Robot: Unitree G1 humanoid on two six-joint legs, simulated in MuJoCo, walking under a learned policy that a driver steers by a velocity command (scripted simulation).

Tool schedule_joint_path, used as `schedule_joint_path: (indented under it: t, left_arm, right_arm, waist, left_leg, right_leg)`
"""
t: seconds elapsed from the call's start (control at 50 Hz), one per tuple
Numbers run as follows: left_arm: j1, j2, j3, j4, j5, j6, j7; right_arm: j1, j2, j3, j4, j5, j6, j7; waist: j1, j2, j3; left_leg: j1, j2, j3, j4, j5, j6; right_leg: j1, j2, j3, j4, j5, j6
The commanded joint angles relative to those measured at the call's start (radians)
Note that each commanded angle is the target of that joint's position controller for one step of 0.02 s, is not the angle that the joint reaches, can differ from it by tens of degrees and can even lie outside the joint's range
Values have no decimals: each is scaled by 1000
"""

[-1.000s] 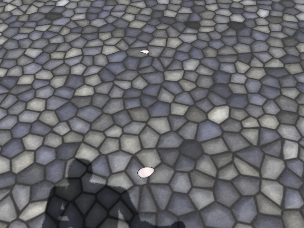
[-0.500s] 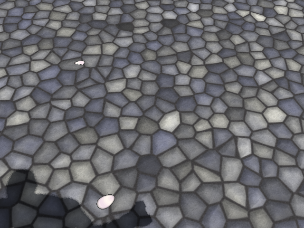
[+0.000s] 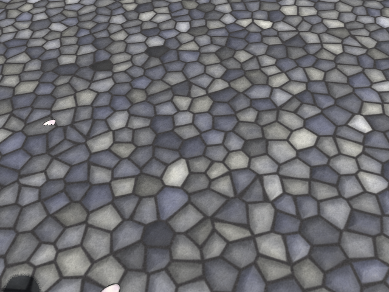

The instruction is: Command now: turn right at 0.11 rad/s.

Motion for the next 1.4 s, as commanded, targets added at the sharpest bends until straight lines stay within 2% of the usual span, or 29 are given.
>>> schedule_joint_path:
  t: [0.02,0.04,0.06,0.08,0.1,0.12,0.14,0.16,0.22,0.4,0.58,0.88,1.32,1.34,1.36,1.4]
  left_arm:
    - [-6,153,41,-31,-6,-7,-1]
    - [-19,141,35,-22,-14,-6,-2]
    - [-4,130,31,-8,-18,-10,-3]
    - [22,112,25,1,-6,-19,-5]
    - [61,121,31,4,7,-30,-15]
    - [35,113,30,8,8,-31,-16]
    - [-18,130,33,9,7,-27,-14]
    - [-39,121,34,7,2,-21,-9]
    - [-28,108,35,21,1,-3,-2]
    - [3,101,43,102,-5,-9,8]
    - [20,104,43,185,-9,-11,19]
    - [33,91,33,298,-14,-11,25]
    - [71,71,15,381,-17,-10,28]
    - [90,61,12,392,-17,-9,29]
    - [98,74,17,396,-23,-7,32]
    - [100,96,25,386,-31,-12,34]
  right_arm:
    - [-32,-70,-7,-61,5,-18,4]
    - [-6,-60,-4,-47,2,-22,6]
    - [15,-64,0,-36,-10,-28,9]
    - [33,-102,-4,-32,-23,-33,8]
    - [28,-169,-19,-26,-18,-33,6]
    - [6,-132,-16,-12,-5,-35,13]
    - [-15,-87,-4,-18,-8,-40,19]
    - [-24,-75,0,-13,-16,-45,18]
    - [-9,-70,7,8,-15,-60,14]
    - [-1,-66,17,65,-11,-56,-1]
    - [5,-51,24,136,-8,-53,-3]
    - [40,-40,32,229,-7,-50,-11]
    - [112,-11,47,287,-5,-49,-14]
    - [134,0,49,299,-4,-48,-15]
    - [140,-7,45,301,2,-45,-17]
    - [127,-24,39,282,8,-50,-21]
  waist:
    - [24,-171,-69]
    - [-1,-156,-61]
    - [-15,-128,-60]
    - [-1,-76,-87]
    - [53,39,-91]
    - [42,97,-88]
    - [17,68,-58]
    - [14,57,-54]
    - [11,32,-32]
    - [3,-33,-10]
    - [4,-33,-1]
    - [5,-32,14]
    - [7,-32,28]
    - [7,-34,4]
    - [8,-37,20]
    - [11,-44,98]
  left_leg:
    - [59,-3,8,-178,17,9]
    - [120,-9,16,-304,116,20]
    - [204,1,0,-408,270,37]
    - [291,59,-66,-401,434,57]
    - [310,97,-76,-335,504,90]
    - [213,75,-69,-340,326,116]
    - [167,56,-63,-362,247,109]
    - [148,51,-58,-371,225,96]
    - [148,35,-42,-364,220,78]
    - [159,18,-33,-362,198,82]
    - [164,1,-20,-373,203,82]
    - [165,-15,-7,-386,205,81]
    - [154,-26,0,-392,200,85]
    - [163,-37,12,-392,102,88]
    - [141,-55,25,-375,-50,100]
    - [53,-51,6,-354,-302,136]
  right_leg:
    - [95,-253,238,-116,276,-171]
    - [76,-234,231,-102,257,-150]
    - [44,-214,222,-96,230,-113]
    - [10,-175,201,-76,165,-64]
    - [-19,-105,136,-57,80,-27]
    - [39,-61,77,-58,37,7]
    - [60,-58,72,-37,32,19]
    - [67,-62,71,-29,52,14]
    - [59,-70,82,-36,81,1]
    - [60,-69,76,-48,94,20]
    - [78,-70,68,-55,112,25]
    - [81,-64,52,-70,111,25]
    - [67,-58,38,-77,98,27]
    - [76,-48,29,-82,-11,25]
    - [54,-33,20,-73,-192,13]
    - [-36,-48,54,-79,-478,-23]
